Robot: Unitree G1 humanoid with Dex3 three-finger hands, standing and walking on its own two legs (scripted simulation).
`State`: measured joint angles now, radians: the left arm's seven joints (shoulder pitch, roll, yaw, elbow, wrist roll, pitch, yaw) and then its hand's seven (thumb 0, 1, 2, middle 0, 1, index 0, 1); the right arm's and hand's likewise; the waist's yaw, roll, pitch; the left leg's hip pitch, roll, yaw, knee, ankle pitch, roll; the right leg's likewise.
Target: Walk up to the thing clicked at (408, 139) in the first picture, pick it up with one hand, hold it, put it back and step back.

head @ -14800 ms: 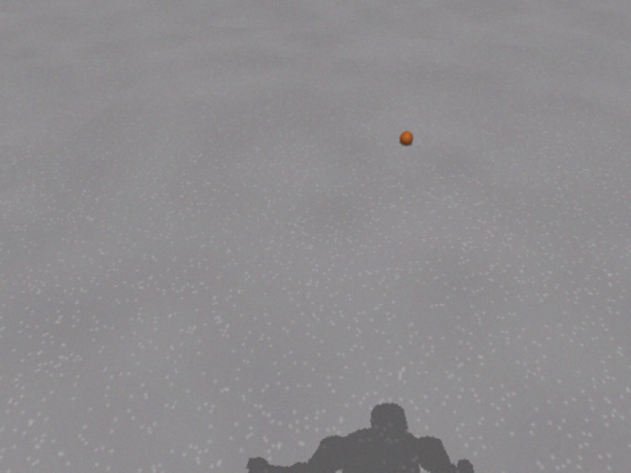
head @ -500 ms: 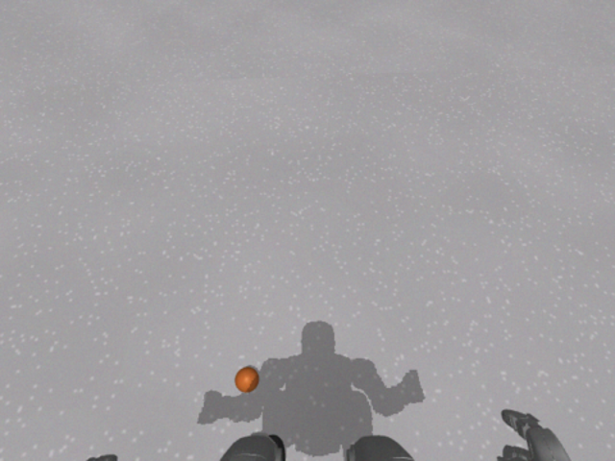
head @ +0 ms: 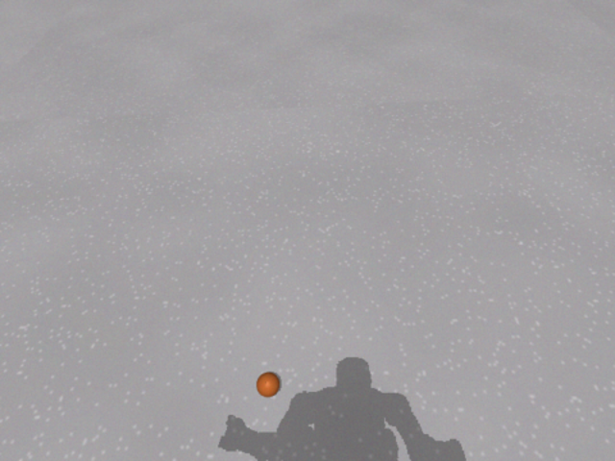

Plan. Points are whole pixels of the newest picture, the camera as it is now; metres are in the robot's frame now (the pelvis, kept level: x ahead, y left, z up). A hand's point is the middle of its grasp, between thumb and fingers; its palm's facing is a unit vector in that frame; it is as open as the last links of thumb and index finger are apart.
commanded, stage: walk up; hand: left
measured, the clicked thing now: (268, 384) +0.43 +0.20 -0.72
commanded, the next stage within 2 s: stand in 0.98 s
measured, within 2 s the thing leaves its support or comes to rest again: neither
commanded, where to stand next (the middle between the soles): +0.07 -0.01 m, yaw -5 degrees
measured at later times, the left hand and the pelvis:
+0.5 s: hand out of the picture +0.12 +0.26 -0.14, palm faces -0.04 -0.91 -0.40, open 7.4 cm; pelvis +0.00 +0.00 -0.01, yaw +0 degrees
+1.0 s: hand out of the picture +0.06 +0.26 -0.14, palm faces -0.11 -0.91 -0.39, open 7.4 cm; pelvis +0.00 -0.02 +0.00, yaw -2 degrees
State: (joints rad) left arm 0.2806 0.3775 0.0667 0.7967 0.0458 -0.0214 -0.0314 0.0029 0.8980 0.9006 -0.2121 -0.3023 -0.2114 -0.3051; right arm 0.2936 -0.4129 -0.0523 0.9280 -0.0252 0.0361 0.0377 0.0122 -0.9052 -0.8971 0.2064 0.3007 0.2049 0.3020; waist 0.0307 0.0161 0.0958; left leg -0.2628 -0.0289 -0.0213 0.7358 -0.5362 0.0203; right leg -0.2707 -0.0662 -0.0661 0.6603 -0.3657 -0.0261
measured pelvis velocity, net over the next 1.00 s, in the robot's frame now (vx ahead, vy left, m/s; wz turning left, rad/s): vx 0.00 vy -0.02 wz -0.04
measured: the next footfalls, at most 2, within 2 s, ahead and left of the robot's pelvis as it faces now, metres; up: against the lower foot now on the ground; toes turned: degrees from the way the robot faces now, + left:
left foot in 0.02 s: +0.09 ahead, +0.12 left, +0.00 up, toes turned -5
right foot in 0.34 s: +0.15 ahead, -0.13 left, +0.00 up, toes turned -2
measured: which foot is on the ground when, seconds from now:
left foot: up 0.00-0.00, down 0.02-1.00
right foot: down 0.00-0.04, up 0.06-0.32, down 0.34-0.64, up 0.66-0.94, down 0.96-1.00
